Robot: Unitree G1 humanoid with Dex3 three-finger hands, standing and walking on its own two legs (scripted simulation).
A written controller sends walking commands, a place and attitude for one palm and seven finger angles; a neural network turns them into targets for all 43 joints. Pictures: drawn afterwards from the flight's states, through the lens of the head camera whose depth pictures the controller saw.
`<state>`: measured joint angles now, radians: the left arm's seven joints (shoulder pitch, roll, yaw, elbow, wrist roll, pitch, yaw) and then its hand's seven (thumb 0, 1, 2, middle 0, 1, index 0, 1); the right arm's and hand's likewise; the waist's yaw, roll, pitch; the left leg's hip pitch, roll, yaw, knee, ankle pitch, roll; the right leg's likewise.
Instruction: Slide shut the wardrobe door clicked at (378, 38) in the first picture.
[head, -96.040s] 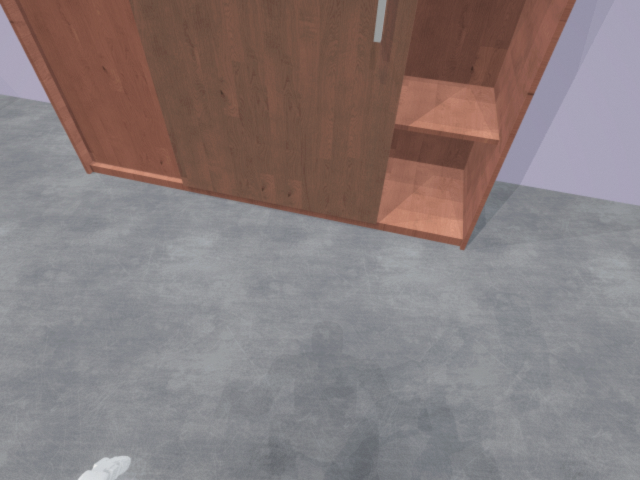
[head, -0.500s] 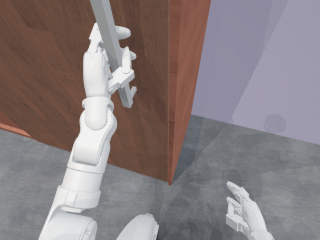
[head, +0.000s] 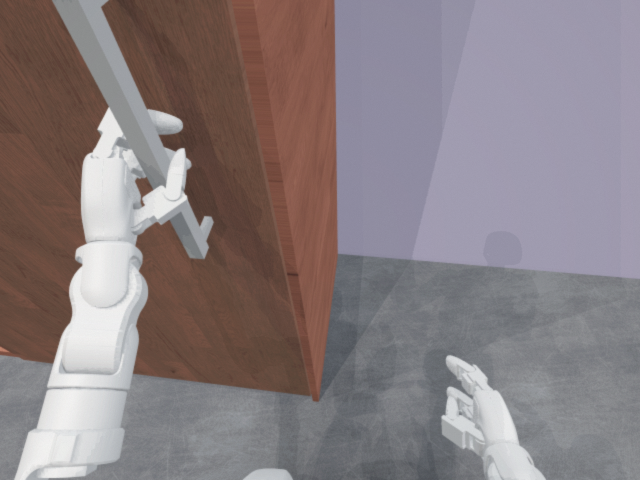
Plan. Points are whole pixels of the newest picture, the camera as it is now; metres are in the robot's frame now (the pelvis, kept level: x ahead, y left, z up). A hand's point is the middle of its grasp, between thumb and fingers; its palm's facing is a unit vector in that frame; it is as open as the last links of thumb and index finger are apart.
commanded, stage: stop walking and hold the door there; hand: left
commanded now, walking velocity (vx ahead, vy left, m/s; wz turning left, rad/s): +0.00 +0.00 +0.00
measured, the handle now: (162, 150) +0.38 +0.22 +0.22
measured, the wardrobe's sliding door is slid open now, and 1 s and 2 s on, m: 0.00 0.00 0.00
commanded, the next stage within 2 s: none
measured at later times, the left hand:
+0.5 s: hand (183, 192) +0.34 +0.19 +0.20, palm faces +0.26 -0.96 -0.13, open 6.0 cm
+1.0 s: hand (180, 193) +0.34 +0.19 +0.20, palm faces +0.22 -0.97 -0.14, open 6.0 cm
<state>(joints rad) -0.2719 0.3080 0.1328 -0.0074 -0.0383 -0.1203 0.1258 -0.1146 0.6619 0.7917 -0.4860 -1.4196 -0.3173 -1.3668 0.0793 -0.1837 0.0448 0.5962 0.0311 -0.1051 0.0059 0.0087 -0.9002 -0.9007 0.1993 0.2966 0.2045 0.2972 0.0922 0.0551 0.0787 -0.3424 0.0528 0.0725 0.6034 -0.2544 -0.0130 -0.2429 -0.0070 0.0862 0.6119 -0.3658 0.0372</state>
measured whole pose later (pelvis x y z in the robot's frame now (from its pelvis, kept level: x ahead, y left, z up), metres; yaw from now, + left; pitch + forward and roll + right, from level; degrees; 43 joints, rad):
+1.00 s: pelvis -0.02 +0.03 +0.01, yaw -3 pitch -1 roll +0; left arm -0.27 0.25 0.14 0.10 -0.05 -0.13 0.15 -0.05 0.76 0.80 -0.46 -1.40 -0.23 -1.40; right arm 0.17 -0.26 -0.01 0.63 0.02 -0.04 -0.07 0.01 -0.90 -0.90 0.20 0.30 0.20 0.30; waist 0.00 0.03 0.00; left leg -0.33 0.04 0.14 0.53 -0.20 0.03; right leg -0.24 -0.04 0.12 0.53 -0.28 0.08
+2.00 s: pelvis -0.02 +0.04 +0.01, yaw -6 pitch +0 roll +0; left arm -0.25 0.20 0.09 0.08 -0.07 -0.06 0.19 -0.01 0.79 0.85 -0.46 -1.40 -0.16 -1.39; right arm 0.20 -0.22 0.06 0.65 0.01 -0.05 -0.08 0.01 -0.90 -0.90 0.20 0.30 0.20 0.30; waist 0.07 0.04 -0.04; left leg -0.28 0.04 0.19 0.46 -0.17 0.04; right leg -0.15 0.02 -0.09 0.47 -0.31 -0.04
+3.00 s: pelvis -0.03 +0.01 +0.01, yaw -5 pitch -1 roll +0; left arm -0.33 0.29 0.21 0.19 -0.10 -0.07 0.11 -0.01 -0.55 0.20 -0.51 -1.32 -0.27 -1.18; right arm 0.20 -0.25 -0.01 0.77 0.04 -0.04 -0.04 0.01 -0.90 -0.90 0.20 0.30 0.20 0.30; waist 0.03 0.04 -0.02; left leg -0.33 0.02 0.05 0.53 -0.19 0.01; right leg -0.17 0.05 -0.12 0.51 -0.34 -0.08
